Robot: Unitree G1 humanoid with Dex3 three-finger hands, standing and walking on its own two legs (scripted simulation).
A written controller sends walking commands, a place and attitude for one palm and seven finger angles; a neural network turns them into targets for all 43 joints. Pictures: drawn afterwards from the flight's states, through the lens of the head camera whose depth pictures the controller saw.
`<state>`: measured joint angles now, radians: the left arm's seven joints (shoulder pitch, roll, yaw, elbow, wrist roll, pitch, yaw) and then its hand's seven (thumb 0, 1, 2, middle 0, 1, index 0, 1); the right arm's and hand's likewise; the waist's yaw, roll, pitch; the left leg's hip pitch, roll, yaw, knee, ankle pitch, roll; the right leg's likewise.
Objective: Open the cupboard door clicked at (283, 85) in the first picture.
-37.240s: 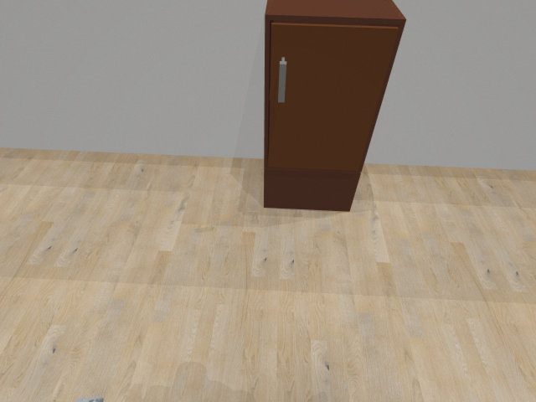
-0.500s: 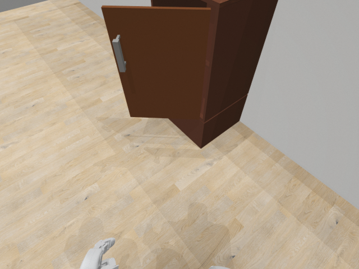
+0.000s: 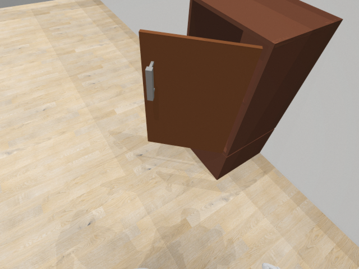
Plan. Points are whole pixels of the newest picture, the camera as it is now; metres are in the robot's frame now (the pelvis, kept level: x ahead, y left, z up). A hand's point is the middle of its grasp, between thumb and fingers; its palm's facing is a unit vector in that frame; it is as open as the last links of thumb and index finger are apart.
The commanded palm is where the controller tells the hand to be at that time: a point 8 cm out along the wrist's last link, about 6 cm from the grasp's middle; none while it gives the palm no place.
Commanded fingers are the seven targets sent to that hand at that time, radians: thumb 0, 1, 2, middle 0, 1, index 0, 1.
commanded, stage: take the last steps up to it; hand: left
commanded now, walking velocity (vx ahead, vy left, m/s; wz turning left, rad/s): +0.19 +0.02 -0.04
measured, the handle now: (151, 81) +0.73 +0.19 -0.04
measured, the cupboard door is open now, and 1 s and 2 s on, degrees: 47 47 47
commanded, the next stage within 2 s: come to a stop and stand still in 0.12 s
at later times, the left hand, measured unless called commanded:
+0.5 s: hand (128, 231) +0.23 +0.16 -0.17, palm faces -0.01 -0.98 -0.19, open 7.3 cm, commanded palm none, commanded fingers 0.00 0.90 0.90 -0.20 -0.30 -0.20 -0.30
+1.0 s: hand out of the picture +0.10 +0.18 -0.18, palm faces +0.06 -0.96 -0.26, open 7.3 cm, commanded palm none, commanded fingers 0.00 0.90 0.90 -0.20 -0.30 -0.20 -0.30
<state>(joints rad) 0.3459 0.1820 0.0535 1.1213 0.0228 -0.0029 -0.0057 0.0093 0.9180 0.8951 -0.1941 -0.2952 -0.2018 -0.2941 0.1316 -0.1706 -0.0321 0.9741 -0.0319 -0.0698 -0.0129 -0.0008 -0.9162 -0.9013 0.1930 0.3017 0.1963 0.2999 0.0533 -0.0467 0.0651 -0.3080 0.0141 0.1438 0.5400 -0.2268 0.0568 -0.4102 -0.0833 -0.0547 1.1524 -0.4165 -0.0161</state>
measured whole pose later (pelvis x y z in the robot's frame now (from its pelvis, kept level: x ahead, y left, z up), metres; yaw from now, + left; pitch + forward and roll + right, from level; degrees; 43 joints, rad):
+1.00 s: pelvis +0.08 -0.01 -0.01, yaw +0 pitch -2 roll -1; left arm 0.36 0.19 0.02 0.89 0.03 0.03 0.06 0.01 0.91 0.90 -0.20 -0.30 -0.20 -0.29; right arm 0.16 -0.20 -0.07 0.89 -0.01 0.03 -0.03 0.00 -0.91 -0.90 0.19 0.30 0.20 0.30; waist 0.02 0.02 0.03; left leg -0.32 0.01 0.02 0.68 -0.32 0.02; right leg -0.24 0.02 -0.07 0.64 -0.36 -0.03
